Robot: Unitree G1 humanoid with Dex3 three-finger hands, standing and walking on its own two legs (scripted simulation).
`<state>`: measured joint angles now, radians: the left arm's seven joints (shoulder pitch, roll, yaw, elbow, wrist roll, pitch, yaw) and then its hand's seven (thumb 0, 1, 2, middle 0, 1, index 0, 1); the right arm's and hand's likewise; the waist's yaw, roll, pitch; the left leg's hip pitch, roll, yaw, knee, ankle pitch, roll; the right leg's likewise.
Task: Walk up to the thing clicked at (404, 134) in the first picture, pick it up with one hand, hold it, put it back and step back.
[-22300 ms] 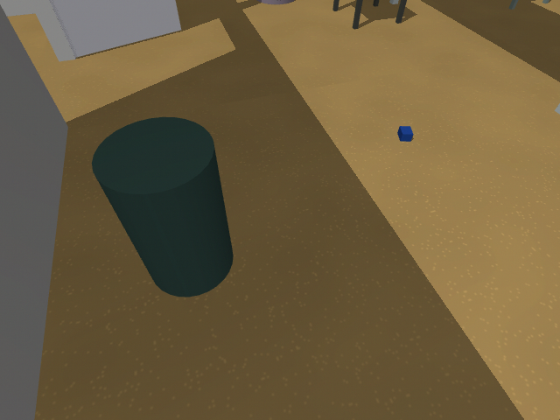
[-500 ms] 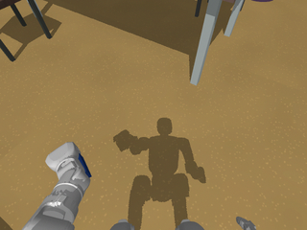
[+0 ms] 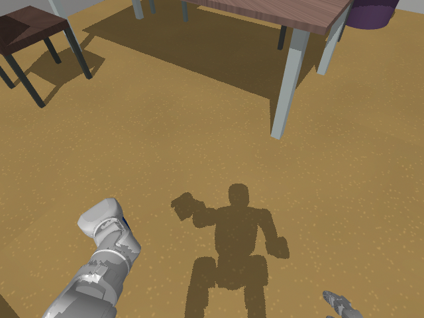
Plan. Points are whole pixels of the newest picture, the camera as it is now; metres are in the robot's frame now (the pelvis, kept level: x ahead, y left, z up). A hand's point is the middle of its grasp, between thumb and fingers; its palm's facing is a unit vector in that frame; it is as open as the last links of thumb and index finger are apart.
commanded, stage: hold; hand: left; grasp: from above
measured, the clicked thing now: (116, 236) +0.32 +0.23 -0.10
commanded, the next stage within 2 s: crouch in 1.56 s
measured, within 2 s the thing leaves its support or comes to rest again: neither
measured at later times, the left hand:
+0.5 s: hand (112, 237) +0.30 +0.22 -0.04, palm faces -0.32 -0.30 -0.90, open 10.2 cm
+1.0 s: hand (108, 232) +0.30 +0.22 -0.02, palm faces -0.29 -0.32 -0.90, open 10.2 cm
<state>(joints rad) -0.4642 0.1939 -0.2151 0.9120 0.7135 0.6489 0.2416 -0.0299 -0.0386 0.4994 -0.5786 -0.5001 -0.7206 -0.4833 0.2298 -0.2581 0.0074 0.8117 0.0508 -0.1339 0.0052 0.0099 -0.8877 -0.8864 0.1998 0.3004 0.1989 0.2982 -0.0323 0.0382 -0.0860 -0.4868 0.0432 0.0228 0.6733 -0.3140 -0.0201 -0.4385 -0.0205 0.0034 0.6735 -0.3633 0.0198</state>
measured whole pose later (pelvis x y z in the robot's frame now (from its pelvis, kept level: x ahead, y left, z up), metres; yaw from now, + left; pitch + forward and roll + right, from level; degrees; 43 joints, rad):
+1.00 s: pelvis -0.01 +0.00 +0.01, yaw +0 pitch +3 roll +0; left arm -0.42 0.19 -0.28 0.72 0.72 0.78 0.13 -0.05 -0.05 0.49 -0.62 -0.41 -0.75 -0.46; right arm 0.16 -0.26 0.04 0.77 0.06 -0.13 0.04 0.01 -0.91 -0.90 0.20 0.30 0.20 0.30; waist 0.01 0.05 -0.06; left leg -0.36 0.03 0.03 0.56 -0.26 -0.02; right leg -0.31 -0.03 0.01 0.58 -0.31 0.02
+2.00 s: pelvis -0.01 +0.00 +0.01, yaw +0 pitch +5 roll +0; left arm -0.41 0.21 -0.26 0.86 0.80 0.62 0.16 -0.01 -0.02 0.37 -0.62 -0.38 -0.78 -0.38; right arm 0.18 -0.25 0.02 0.74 0.06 -0.16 0.02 0.01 -0.89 -0.89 0.20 0.30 0.20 0.30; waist -0.02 0.02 -0.02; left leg -0.44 0.04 0.02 0.62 -0.27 -0.02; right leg -0.39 -0.03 0.00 0.63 -0.33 0.02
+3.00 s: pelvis -0.09 +0.01 -0.34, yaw -6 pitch +36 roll -6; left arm -0.94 0.58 0.19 1.42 0.89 0.24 0.47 -0.04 -0.05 0.44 -0.63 -0.37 -0.79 -0.39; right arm 0.13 -0.24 0.01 0.85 -0.10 -0.21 0.14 0.01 -0.90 -0.90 0.20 0.30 0.20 0.30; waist -0.16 0.02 -0.13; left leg -2.13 0.07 -0.11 2.12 -0.63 -0.01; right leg -2.03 0.03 -0.03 2.08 -0.70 0.04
